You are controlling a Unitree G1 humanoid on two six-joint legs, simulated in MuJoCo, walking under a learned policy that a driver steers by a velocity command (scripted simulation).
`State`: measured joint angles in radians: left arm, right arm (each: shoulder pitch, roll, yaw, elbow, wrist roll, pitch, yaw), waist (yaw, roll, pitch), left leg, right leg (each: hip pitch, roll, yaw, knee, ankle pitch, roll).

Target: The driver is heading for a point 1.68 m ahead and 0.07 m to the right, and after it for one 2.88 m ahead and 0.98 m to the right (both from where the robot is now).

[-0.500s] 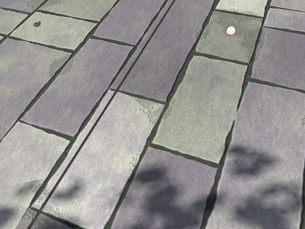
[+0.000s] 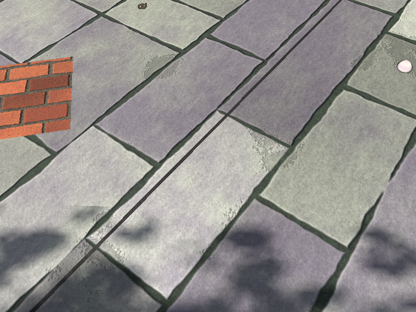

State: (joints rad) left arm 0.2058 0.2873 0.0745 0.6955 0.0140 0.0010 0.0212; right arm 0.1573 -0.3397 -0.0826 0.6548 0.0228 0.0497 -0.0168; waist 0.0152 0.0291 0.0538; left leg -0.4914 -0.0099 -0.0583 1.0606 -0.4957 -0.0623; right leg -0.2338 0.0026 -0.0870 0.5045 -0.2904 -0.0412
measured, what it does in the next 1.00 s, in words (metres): walks ahead: left foot, then right foot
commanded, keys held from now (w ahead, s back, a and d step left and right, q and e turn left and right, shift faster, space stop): q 0.10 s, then no key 0.06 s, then w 0.06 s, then w+e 0.68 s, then w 0.10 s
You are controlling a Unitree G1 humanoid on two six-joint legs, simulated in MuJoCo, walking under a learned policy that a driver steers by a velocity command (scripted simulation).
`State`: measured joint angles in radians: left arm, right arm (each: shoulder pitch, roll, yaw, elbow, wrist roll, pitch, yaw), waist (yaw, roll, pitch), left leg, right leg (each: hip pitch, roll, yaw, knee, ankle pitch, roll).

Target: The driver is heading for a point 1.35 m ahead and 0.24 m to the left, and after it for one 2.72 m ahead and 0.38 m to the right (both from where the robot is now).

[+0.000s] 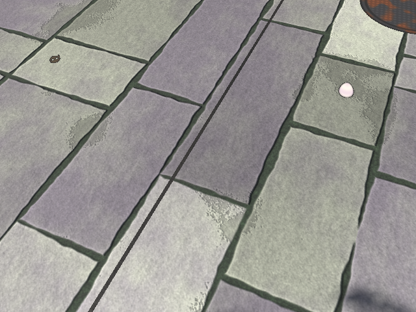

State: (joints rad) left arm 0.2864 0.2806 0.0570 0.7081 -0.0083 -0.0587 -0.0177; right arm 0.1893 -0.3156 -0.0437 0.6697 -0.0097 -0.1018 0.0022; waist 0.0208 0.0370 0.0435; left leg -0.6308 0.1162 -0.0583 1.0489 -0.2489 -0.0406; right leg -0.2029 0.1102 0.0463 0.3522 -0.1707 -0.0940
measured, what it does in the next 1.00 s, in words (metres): walks ahead, turning left: left foot, then right foot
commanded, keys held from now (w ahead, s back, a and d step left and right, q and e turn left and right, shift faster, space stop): w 0.02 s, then w+q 0.64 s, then w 0.34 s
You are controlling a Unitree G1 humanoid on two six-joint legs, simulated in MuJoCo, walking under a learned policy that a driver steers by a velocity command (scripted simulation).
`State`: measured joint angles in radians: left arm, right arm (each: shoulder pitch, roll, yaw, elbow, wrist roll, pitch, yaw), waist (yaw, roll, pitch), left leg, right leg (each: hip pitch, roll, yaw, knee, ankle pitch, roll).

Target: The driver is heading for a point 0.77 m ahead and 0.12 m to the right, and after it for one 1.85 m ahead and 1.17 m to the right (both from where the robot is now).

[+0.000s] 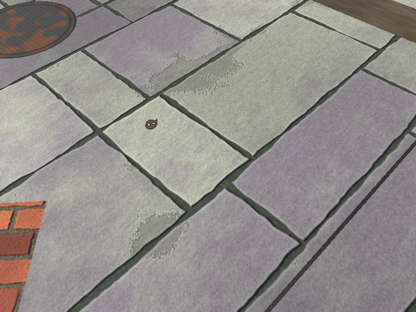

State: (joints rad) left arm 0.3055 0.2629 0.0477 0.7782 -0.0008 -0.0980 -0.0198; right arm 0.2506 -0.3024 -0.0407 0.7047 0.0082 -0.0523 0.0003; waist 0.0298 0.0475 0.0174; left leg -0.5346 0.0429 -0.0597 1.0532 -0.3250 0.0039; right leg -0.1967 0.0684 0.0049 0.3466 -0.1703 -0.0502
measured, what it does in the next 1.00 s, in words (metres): walks ahead, turning right: left foot, then right foot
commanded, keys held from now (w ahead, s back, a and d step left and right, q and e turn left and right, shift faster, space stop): w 0.08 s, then w+e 0.82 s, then w+q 0.10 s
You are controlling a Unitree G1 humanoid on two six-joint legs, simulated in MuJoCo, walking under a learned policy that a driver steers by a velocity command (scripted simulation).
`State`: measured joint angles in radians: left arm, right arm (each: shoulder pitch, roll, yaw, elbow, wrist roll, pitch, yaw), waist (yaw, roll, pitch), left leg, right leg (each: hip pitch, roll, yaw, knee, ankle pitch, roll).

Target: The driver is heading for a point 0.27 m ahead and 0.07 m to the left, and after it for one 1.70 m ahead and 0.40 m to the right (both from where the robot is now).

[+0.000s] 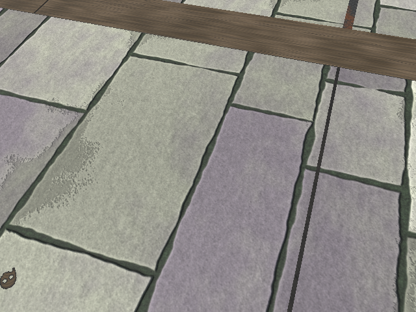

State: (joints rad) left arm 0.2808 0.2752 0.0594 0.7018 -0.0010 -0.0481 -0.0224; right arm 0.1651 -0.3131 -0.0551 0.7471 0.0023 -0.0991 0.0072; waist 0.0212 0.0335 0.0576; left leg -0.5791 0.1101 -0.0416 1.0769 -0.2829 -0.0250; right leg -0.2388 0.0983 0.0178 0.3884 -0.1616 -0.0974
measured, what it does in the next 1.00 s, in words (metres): walks ahead, turning right: left foot, then right foot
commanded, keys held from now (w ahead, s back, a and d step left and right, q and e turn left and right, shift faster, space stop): w+q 0.08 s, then e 0.84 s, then no key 0.08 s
